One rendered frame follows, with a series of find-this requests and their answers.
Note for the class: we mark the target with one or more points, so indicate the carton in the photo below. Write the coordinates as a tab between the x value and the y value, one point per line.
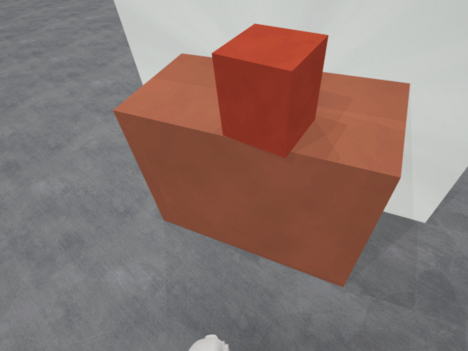
268	83

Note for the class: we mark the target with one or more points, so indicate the pedestal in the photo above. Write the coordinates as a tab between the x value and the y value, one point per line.
314	210

